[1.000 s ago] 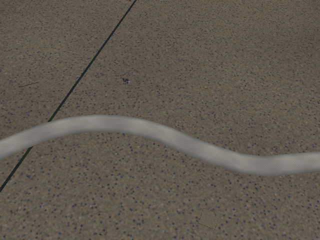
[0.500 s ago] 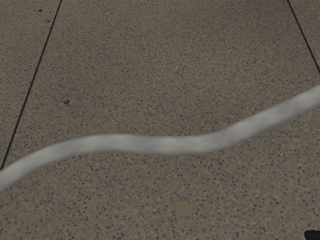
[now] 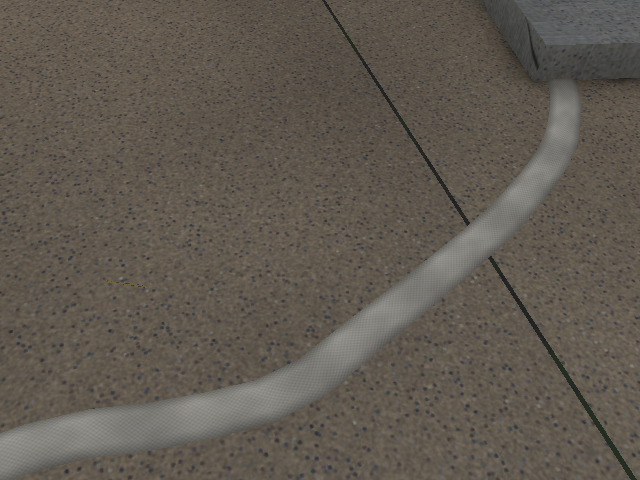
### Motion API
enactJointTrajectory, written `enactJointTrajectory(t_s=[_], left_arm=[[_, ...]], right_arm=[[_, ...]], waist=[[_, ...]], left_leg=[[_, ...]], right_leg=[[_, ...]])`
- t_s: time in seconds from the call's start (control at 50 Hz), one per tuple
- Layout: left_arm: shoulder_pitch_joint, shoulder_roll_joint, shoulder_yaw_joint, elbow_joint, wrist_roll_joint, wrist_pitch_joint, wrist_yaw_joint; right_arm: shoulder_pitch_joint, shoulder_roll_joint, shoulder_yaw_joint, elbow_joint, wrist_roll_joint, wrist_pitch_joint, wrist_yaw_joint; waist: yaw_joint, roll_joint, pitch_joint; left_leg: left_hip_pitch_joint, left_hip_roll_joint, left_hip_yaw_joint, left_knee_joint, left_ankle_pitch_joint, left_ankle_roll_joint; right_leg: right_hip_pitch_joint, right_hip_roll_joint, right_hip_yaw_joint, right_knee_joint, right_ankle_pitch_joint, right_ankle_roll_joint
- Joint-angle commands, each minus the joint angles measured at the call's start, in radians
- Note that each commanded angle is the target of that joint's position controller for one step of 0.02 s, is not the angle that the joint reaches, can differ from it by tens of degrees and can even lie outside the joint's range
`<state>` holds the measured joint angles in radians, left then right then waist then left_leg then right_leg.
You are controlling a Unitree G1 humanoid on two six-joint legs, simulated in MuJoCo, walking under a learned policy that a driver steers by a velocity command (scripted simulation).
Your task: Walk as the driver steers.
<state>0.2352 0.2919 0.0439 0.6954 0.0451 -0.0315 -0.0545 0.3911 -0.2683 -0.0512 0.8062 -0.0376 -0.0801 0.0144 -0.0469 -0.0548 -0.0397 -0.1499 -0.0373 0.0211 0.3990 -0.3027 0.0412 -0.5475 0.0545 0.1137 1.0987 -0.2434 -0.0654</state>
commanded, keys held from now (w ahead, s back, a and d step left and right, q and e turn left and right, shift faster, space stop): w+shift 0.02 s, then w+q+shift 0.84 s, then w+shift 0.14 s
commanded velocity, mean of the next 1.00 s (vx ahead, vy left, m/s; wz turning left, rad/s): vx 0.97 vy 0.00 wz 0.67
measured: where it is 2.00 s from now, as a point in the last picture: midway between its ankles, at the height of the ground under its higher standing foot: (77, 141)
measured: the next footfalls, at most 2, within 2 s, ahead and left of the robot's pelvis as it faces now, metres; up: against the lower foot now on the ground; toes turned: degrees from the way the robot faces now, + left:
right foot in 0.26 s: +0.38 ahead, -0.12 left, +0.00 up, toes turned +6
left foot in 0.72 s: +0.74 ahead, +0.17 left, +0.00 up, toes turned +33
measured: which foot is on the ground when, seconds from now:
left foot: down 0.00-0.26, up 0.28-0.70, down 0.72-1.00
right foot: up 0.00-0.24, down 0.26-0.72, up 0.74-1.00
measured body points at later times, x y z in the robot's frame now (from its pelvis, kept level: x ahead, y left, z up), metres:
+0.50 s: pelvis +0.39 -0.01 +0.00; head +0.40 -0.01 +0.45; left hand +0.33 +0.28 -0.12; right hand +0.61 -0.24 -0.10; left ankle +0.42 +0.12 -0.65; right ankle +0.34 -0.13 -0.74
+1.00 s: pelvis +0.81 +0.19 -0.01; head +0.84 +0.21 +0.44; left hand +0.85 +0.51 -0.07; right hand +0.99 -0.05 -0.13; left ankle +0.71 +0.14 -0.74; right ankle +1.09 +0.16 -0.68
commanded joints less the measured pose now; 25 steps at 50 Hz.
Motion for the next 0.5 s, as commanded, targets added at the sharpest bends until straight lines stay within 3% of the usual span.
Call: enactJointTrajectory(t_s=[0.02, 0.06, 0.1, 0.12, 0.16, 0.2, 0.22, 0.24, 0.26, 0.28, 0.3, 0.32, 0.36, 0.38, 0.4, 0.44, 0.46, 0.5], left_arm=[[-0.14, 0.081, 0.015, -0.103, 0.005, -0.012, -0.013], [-0.25, 0.074, 0.002, -0.143, 0.014, -0.014, -0.016], [-0.343, 0.033, -0.02, -0.169, 0.003, -0.021, -0.025], [-0.36, 0.016, -0.03, -0.185, -0.006, -0.024, -0.029], [-0.358, 0.038, -0.028, -0.182, -0.007, -0.026, -0.021], [-0.275, 0.073, -0.015, -0.155, -0.006, -0.03, 0.002], [-0.142, 0.111, 0.002, -0.116, -0.006, -0.032, 0.021], [0.064, 0.143, 0.02, -0.054, -0.006, -0.036, 0.041], [0.243, 0.22, 0.046, -0.019, 0.016, -0.04, 0.065], [0.269, 0.291, 0.062, -0.014, 0.053, -0.044, 0.068], [0.2, 0.244, 0.055, -0.029, 0.029, -0.039, 0.063], [0.104, 0.167, 0.038, -0.02, 0.02, -0.037, 0.063], [0.068, 0.085, 0.02, 0.004, 0.014, -0.047, 0.059], [0.066, 0.08, 0.017, 0.022, 0.003, -0.051, 0.065], [0.071, 0.064, 0.014, 0.038, -0.009, -0.063, 0.062], [0.086, 0.035, 0.009, 0.07, -0.026, -0.082, 0.051], [0.09, 0.032, 0.008, 0.078, -0.025, -0.087, 0.05], [0.079, 0.034, 0.008, 0.094, -0.021, -0.1, 0.05]], right_arm=[[0.044, -0.128, -0.026, -0.019, 0.017, -0.032, -0.002], [0.074, -0.103, -0.016, 0.004, 0.031, -0.032, 0.003], [0.108, -0.092, -0.013, 0.023, 0.031, -0.03, 0.001], [0.111, -0.127, -0.021, 0.029, 0.028, -0.031, -0.005], [0.106, -0.174, -0.031, 0.046, 0.033, -0.03, -0.011], [0.098, -0.202, -0.033, 0.059, 0.036, -0.027, -0.012], [0.097, -0.222, -0.036, 0.069, 0.032, -0.025, -0.012], [0.059, -0.234, -0.039, 0.065, 0.035, -0.022, -0.011], [0.042, -0.179, -0.027, 0.039, 0.031, -0.025, -0.007], [0.135, -0.005, 0.007, -0.009, 0.06, -0.025, -0.005], [0.061, -0.102, -0.01, -0.022, 0.061, -0.013, -0.005], [-0.02, -0.125, -0.021, -0.034, 0.051, 0.0, -0.001], [-0.061, -0.087, -0.015, -0.015, 0.027, 0.019, 0.018], [-0.032, -0.062, -0.011, -0.021, 0.017, 0.036, 0.029], [-0.053, -0.049, -0.008, -0.029, 0.011, 0.054, 0.037], [-0.143, -0.035, -0.003, -0.068, 0.011, 0.077, 0.051], [-0.183, -0.034, 0.0, -0.086, 0.008, 0.081, 0.058], [-0.262, -0.029, 0.011, -0.126, 0.012, 0.081, 0.07]], waist=[[-0.008, 0.162, 0.132], [-0.016, 0.146, 0.163], [-0.045, 0.137, 0.178], [-0.04, 0.172, 0.174], [-0.018, 0.16, 0.162], [0.038, 0.169, 0.092], [0.104, 0.177, 0.004], [0.215, 0.158, -0.097], [0.285, 0.079, -0.222], [0.192, -0.198, -0.369], [0.191, -0.153, -0.312], [0.149, -0.084, -0.12], [0.106, 0.0, 0.026], [0.067, -0.063, 0.034], [0.054, -0.076, 0.064], [0.042, -0.045, 0.131], [0.037, -0.019, 0.145], [0.021, -0.029, 0.178]], left_leg=[[0.155, 0.236, -0.301, -0.291, -0.148, 0.105], [0.122, 0.206, -0.257, -0.333, -0.007, 0.134], [0.064, 0.173, -0.211, -0.35, 0.185, 0.138], [0.045, 0.199, -0.223, -0.364, 0.277, 0.145], [0.082, 0.219, -0.211, -0.346, 0.478, 0.147], [0.122, 0.223, -0.181, -0.2, 0.872, 0.129], [0.113, 0.219, -0.167, -0.034, 1.03, 0.113], [0.005, 0.184, -0.147, 0.209, 0.969, 0.094], [-0.208, 0.115, -0.128, 0.521, 0.655, 0.088], [-0.481, 0.004, -0.103, 0.861, -0.164, 0.079], [-0.55, 0.014, -0.136, 0.961, -0.106, 0.1], [-0.603, 0.072, -0.117, 0.958, -0.007, 0.098], [-0.548, 0.133, -0.11, 0.888, 0.054, 0.079], [-0.535, 0.141, -0.095, 0.887, 0.054, 0.062], [-0.541, 0.166, -0.093, 0.884, 0.056, 0.05], [-0.614, 0.184, -0.079, 0.876, 0.104, 0.039], [-0.641, 0.181, -0.065, 0.858, 0.148, 0.038], [-0.632, 0.172, -0.028, 0.759, 0.265, 0.04]], right_leg=[[-0.342, -0.053, 0.013, -0.022, 0.089, 0.025], [-0.323, -0.105, -0.102, -0.162, 0.144, 0.047], [-0.198, -0.093, -0.164, -0.321, 0.187, 0.059], [-0.125, -0.092, -0.166, -0.384, 0.196, 0.055], [-0.026, -0.07, -0.176, -0.457, 0.186, 0.037], [0.153, -0.012, -0.186, -0.508, 0.12, 0.01], [0.325, 0.018, -0.185, -0.507, 0.057, -0.005], [0.585, -0.002, -0.163, -0.544, 0.07, -0.016], [0.853, -0.194, 0.018, -0.549, -0.177, -0.028], [1.027, -0.5, 0.501, -0.697, -0.647, -0.072], [0.887, -0.503, 0.703, -0.862, -0.748, -0.076], [0.748, -0.455, 0.513, -0.853, -0.613, -0.062], [0.547, -0.364, 0.213, -0.872, -0.226, -0.027], [0.492, -0.357, 0.155, -0.905, -0.225, -0.031], [0.448, -0.357, 0.107, -0.936, -0.196, -0.033], [0.425, -0.341, -0.024, -0.974, -0.066, -0.016], [0.429, -0.325, -0.101, -0.983, 0.012, -0.006], [0.382, -0.28, -0.232, -1.012, 0.135, 0.004]])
